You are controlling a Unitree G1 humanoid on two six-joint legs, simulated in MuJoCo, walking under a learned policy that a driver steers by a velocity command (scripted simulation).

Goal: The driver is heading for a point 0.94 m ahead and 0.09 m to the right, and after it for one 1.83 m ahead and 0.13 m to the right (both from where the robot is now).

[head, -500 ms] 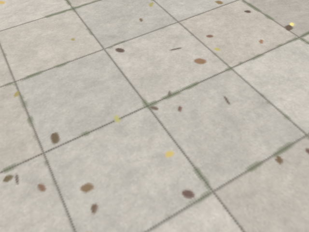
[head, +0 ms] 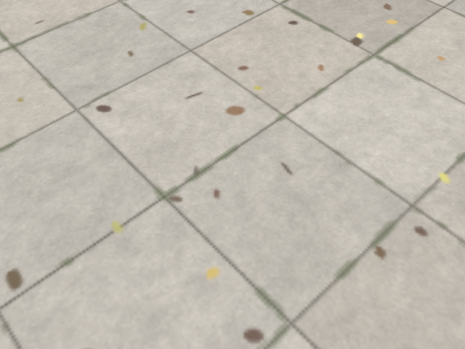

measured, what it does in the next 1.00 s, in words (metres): walks ahead: right foot, then left foot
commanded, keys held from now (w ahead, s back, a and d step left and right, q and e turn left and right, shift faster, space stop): e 0.26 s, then no key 0.08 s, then w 0.56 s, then w+q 0.10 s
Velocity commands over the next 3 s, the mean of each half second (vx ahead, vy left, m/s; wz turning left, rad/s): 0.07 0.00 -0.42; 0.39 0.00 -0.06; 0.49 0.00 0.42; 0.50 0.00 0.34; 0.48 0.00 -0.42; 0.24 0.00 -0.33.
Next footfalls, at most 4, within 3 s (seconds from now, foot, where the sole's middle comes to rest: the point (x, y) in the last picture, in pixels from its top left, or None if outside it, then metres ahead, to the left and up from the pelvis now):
0.10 right None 0.05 -0.13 -0.78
0.58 left None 0.11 0.09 -0.78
1.02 right None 0.35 -0.25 -0.78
1.54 left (251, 283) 0.66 -0.02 -0.77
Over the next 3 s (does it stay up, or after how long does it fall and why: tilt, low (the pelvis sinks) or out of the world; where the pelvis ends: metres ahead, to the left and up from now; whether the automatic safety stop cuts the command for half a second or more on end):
stays up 1.21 -0.08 0.00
